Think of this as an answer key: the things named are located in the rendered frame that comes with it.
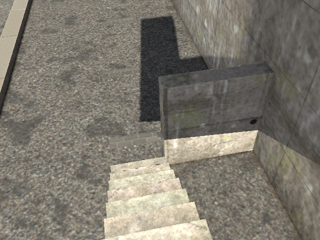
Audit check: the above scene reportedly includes stairs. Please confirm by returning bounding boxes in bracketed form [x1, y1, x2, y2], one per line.
[101, 156, 213, 240]

